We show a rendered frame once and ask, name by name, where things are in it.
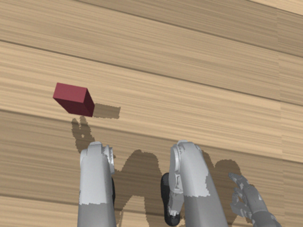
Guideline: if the right robot foot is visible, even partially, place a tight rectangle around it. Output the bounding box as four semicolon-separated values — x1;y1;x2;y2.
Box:
160;173;180;227

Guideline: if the carton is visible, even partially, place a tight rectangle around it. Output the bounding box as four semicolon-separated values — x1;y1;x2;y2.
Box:
53;83;95;117

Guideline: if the right robot arm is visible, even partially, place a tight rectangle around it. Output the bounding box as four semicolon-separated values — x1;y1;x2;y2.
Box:
251;211;282;227

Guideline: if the right robot hand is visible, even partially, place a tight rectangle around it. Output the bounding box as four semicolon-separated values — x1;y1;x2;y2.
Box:
228;173;268;219

